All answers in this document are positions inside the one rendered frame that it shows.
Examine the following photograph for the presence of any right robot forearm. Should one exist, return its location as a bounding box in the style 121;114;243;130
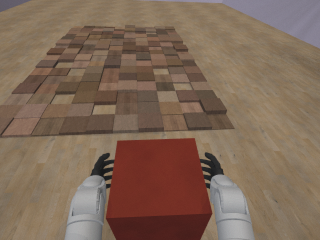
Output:
210;174;255;240

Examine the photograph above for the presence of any carton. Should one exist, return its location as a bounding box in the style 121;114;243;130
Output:
106;138;213;240

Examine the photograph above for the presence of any left robot forearm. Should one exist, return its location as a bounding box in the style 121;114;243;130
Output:
64;175;107;240

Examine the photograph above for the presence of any robot right hand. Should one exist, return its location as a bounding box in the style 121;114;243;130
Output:
200;152;224;189

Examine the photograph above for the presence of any robot left hand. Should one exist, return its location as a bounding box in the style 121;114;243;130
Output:
90;153;115;189

